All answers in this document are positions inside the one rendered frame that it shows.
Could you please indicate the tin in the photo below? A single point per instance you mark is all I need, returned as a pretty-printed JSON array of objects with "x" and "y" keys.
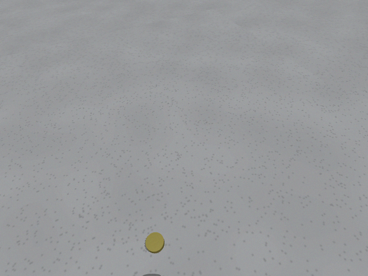
[{"x": 154, "y": 242}]

